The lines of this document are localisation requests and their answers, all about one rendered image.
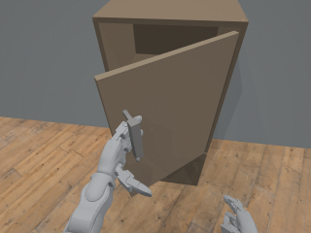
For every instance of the left robot forearm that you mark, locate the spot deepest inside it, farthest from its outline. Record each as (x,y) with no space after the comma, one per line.
(95,200)

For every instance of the right robot hand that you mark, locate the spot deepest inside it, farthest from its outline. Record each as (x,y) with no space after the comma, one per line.
(242,222)

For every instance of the cupboard door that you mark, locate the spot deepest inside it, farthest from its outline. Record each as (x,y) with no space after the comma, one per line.
(177,94)

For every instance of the handle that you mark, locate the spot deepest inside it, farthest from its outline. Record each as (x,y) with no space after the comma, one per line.
(134,130)

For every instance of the left robot hand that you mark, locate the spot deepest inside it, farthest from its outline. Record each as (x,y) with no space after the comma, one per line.
(113,153)

